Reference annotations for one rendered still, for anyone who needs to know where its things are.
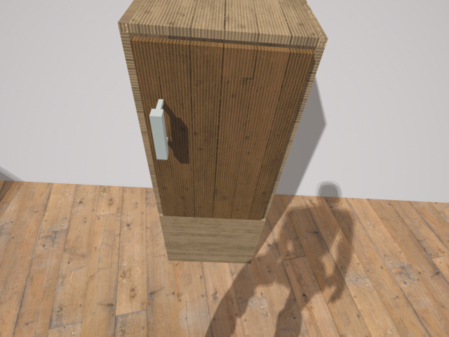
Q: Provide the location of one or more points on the cupboard door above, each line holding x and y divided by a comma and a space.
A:
228, 109

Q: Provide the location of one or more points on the handle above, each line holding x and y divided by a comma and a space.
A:
158, 126

